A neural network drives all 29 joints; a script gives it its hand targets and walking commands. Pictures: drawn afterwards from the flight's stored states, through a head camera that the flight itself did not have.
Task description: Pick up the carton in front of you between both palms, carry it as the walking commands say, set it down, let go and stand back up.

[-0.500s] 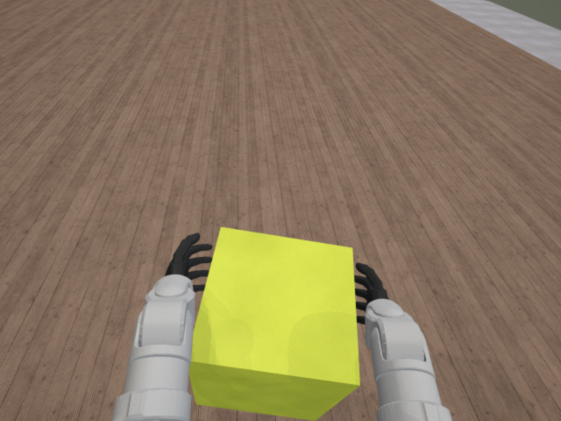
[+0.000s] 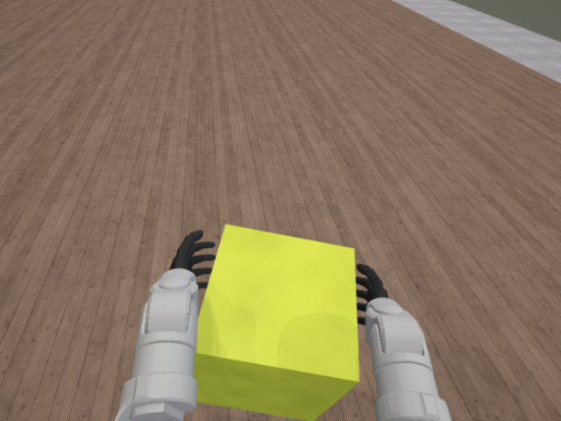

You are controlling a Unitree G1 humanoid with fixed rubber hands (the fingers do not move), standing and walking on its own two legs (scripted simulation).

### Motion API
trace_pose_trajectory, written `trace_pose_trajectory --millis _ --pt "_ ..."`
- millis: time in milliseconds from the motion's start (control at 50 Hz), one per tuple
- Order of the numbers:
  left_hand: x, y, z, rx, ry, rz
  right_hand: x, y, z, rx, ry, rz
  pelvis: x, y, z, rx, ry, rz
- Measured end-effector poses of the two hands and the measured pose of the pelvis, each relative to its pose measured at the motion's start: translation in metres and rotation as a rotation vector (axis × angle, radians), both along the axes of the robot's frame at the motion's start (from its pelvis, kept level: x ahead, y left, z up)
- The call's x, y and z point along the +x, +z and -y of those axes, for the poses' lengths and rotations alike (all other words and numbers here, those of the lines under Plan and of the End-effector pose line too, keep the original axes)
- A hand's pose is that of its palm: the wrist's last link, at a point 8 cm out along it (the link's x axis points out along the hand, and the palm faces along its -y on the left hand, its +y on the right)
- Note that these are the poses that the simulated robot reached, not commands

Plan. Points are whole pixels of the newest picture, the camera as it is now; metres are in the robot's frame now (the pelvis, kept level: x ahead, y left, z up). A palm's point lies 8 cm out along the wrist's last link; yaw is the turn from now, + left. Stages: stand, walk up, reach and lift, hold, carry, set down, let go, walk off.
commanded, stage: set down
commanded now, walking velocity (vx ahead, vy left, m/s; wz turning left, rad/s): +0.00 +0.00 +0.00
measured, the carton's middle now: (271, 327) +0.30 +0.01 -0.05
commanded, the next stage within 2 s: none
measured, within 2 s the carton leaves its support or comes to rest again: neither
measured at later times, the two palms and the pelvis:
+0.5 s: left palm (194, 328) +0.34 +0.16 -0.13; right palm (343, 342) +0.33 -0.14 -0.16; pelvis -0.02 -0.01 -0.07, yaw +1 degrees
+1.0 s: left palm (205, 345) +0.37 +0.15 -0.27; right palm (331, 350) +0.39 -0.14 -0.30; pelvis -0.05 +0.01 -0.20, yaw -1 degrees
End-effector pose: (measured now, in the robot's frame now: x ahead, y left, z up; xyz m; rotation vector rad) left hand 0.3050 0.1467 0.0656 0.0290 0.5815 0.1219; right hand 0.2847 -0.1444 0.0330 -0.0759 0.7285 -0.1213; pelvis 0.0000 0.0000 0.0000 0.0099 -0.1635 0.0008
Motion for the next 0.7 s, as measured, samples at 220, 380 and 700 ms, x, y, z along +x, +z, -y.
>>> trace_pose_trajectory --millis 220,380,700 --pt "0.026 -0.048 -0.005 -0.032 0.065 -0.027 0.037 -0.044 -0.006 -0.002 0.001 -0.033 -0.001 -0.01 0.005 -0.003 0.015 -0.147" --pt "0.031 -0.129 -0.008 -0.027 0.075 -0.04 0.045 -0.126 -0.009 -0.007 0.021 -0.047 -0.012 -0.032 0.007 -0.017 0.03 -0.379" --pt "0.054 -0.245 -0.007 -0.059 0.104 0.047 0.076 -0.241 -0.006 0.014 0.021 0.036 -0.039 -0.131 -0.002 -0.022 -0.007 -0.764"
